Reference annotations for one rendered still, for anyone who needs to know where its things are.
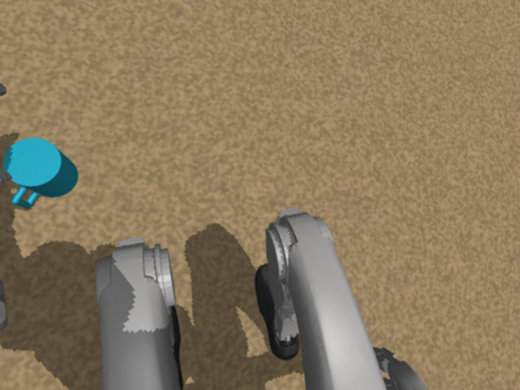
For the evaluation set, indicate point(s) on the right robot foot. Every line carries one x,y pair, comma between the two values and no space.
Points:
281,349

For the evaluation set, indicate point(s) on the right robot hand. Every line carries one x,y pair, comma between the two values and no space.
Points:
402,376

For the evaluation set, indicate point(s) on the mug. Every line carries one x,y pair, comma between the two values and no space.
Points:
38,165

